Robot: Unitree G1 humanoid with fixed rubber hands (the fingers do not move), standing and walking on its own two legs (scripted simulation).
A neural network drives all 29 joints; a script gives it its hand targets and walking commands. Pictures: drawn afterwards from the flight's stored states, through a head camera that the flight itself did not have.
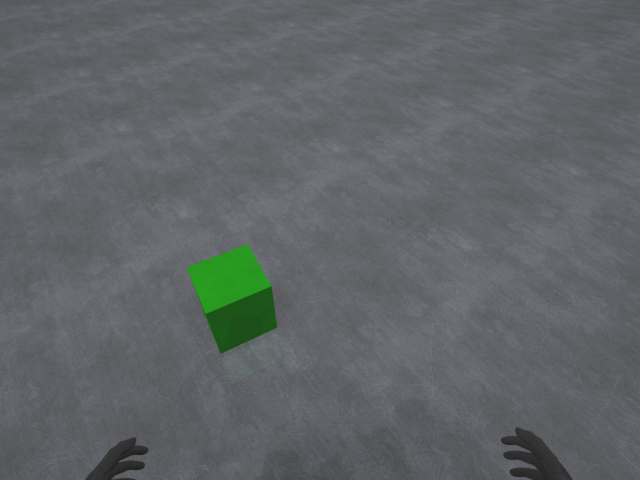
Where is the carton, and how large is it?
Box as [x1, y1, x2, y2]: [187, 244, 276, 352]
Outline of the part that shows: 247,244 187,267 220,352 223,352 276,327 271,286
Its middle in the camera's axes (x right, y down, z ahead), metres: -0.30 +0.21 +1.31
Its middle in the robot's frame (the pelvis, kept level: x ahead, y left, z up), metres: +0.81 +0.29 -0.63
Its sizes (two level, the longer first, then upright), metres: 0.210 0.200 0.250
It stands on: the floor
